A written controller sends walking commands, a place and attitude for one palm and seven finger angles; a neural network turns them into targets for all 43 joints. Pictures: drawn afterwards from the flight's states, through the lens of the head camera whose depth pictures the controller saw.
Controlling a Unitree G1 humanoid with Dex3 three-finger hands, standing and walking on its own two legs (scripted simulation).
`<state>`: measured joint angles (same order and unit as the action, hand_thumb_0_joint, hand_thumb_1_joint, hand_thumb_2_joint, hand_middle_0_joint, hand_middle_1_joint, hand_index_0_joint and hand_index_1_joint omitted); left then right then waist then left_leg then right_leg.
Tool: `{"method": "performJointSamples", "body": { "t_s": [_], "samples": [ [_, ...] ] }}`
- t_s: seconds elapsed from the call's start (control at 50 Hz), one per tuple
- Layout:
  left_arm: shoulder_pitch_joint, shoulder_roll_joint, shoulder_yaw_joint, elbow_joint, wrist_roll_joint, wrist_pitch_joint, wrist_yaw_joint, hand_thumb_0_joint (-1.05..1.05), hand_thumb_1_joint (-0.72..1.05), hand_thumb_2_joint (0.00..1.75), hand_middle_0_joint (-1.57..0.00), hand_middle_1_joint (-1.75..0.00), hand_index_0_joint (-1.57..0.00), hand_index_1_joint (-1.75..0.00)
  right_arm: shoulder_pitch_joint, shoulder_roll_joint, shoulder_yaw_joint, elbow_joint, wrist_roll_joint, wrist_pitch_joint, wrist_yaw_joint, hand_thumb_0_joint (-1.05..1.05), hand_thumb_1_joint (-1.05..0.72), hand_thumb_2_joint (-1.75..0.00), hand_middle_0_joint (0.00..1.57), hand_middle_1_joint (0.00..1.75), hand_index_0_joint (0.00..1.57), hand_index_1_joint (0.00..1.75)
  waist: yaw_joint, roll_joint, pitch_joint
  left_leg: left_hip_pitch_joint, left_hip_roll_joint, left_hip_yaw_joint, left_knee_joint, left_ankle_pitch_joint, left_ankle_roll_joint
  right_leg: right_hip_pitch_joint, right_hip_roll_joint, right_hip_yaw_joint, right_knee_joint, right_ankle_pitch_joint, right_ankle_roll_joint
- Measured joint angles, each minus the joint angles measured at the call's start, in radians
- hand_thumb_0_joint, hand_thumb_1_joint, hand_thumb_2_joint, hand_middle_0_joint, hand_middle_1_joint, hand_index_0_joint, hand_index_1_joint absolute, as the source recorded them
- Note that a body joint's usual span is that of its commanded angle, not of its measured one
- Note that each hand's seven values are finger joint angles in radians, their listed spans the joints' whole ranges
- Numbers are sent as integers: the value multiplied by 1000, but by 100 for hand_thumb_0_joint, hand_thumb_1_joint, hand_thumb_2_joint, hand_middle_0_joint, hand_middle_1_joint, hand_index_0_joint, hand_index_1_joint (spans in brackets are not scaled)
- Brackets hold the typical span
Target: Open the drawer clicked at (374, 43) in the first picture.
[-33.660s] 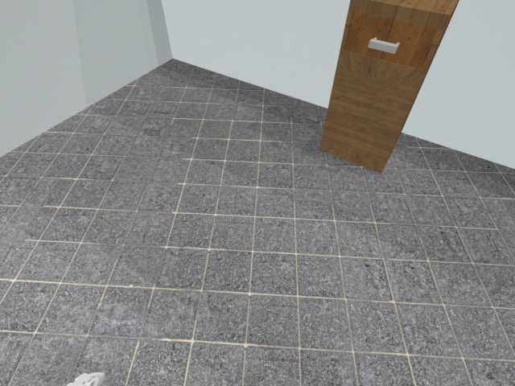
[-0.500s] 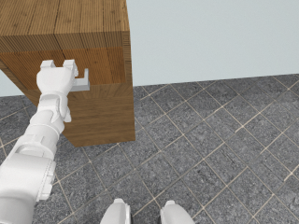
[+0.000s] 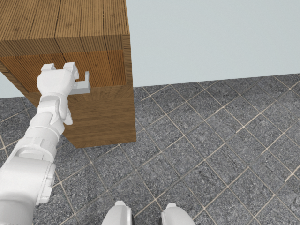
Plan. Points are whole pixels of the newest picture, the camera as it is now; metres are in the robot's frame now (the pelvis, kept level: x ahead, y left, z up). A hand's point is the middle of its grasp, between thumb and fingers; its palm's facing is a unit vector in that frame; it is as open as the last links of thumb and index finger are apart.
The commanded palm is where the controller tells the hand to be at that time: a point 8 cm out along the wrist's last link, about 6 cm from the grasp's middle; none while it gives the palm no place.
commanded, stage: lift the fingers back up to retry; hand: left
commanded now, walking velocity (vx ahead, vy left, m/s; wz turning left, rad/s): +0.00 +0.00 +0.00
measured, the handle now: (71, 82) +0.54 +0.23 -0.01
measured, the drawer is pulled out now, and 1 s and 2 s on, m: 0.00 0.00 0.00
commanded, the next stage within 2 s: re-aim the fingers above the handle in 0.56 s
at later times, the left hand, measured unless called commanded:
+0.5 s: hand (61, 80) +0.49 +0.22 +0.06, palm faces -0.07 -0.06 -1.00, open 13.9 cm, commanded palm +0.46 +0.22 +0.11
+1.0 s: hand (63, 83) +0.48 +0.22 +0.05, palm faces -0.08 -0.04 -1.00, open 13.8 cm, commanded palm +0.47 +0.22 +0.11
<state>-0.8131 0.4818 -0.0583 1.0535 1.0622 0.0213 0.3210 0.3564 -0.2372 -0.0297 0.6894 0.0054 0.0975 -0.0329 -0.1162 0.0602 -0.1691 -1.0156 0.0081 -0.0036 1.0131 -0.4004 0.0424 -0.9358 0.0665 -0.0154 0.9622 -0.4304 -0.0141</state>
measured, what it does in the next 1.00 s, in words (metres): stands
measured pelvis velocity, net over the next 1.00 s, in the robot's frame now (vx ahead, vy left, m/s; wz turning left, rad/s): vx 0.04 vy -0.01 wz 0.02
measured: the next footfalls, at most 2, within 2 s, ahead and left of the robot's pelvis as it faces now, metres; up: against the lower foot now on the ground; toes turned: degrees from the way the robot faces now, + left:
none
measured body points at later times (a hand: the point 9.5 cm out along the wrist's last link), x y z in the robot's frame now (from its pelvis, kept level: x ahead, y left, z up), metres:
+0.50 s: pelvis +0.04 +0.00 +0.04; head +0.12 +0.00 +0.48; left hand +0.49 +0.22 +0.11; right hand +0.08 -0.27 -0.09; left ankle +0.04 +0.09 -0.67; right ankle +0.01 -0.12 -0.67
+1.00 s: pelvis +0.04 -0.01 +0.03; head +0.11 -0.02 +0.48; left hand +0.48 +0.22 +0.11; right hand +0.09 -0.28 -0.10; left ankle +0.04 +0.09 -0.67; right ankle +0.01 -0.12 -0.67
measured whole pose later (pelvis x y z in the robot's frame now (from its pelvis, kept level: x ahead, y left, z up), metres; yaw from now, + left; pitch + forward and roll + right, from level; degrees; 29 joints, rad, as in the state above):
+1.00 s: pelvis +0.04 -0.01 +0.03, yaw +1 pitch +17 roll -1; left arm -0.70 0.42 -0.07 0.95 1.06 -0.01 0.29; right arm 0.32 -0.24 -0.06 0.69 0.01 0.14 -0.03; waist -0.07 0.05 -0.15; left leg -0.73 0.00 0.00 0.80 -0.37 0.03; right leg -0.66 0.05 0.00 0.77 -0.41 -0.03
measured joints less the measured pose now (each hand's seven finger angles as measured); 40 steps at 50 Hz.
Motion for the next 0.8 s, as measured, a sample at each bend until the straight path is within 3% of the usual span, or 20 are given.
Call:
{"method": "performJointSamples", "body": {
  "t_s": [0.14, 0.24, 0.34, 0.46, 0.68, 0.8],
  "samples": [
    [61, -16, 24, -48, 7, -51, 13, 0, -49, 30, -29, -122, -32, -120, 12, 1, -8, 13, -2, 0, -5, 0, -90, -90, 20, 30, 21, 30, 6, -4, 4, 75, -1, 3, -65, 8, 0, 76, -1, 7, -70, 12, 0],
    [80, -22, 30, -69, 10, -28, 38, 0, -49, 30, -31, -120, -32, -120, 7, -4, -19, 25, -4, 11, 1, 0, -90, -90, 20, 30, 21, 30, 13, -5, 3, 126, -3, 6, -103, 8, 0, 127, -2, 12, -111, 15, 0],
    [93, -37, 7, -85, -11, 11, 10, -1, -49, 30, -31, -120, -32, -120, -1, -8, -28, 27, 3, 23, 6, 0, -90, -90, 20, 30, 21, 30, 25, -2, 6, 197, -6, 9, -154, 14, 1, 198, -5, 17, -165, 24, 1],
    [125, -51, -3, -130, -19, -9, -36, -1, -49, 30, -31, -120, -32, -120, -16, -7, -29, 8, 7, 36, 4, 0, -90, -90, 20, 30, 21, 30, 37, -2, 5, 273, -10, 15, -209, 22, 1, 272, -10, 25, -217, 32, 2],
    [193, -85, -8, -181, 1, -43, -9, -1, -49, 30, -31, -120, -32, -120, -50, -4, -39, -17, 1, 46, 15, 0, -90, -90, 20, 30, 21, 30, 62, -4, 3, 292, -16, 14, -212, 17, -3, 285, -16, 24, -205, 18, -3],
    [167, -76, -7, -141, 12, -10, 18, 0, -49, 30, -32, -120, -32, -120, -64, -1, -33, -6, 4, 45, 10, 0, -90, -90, 20, 30, 21, 30, 59, -6, 8, 284, -17, 6, -204, 20, -8, 277, -16, 15, -192, 15, -8]
  ]
}}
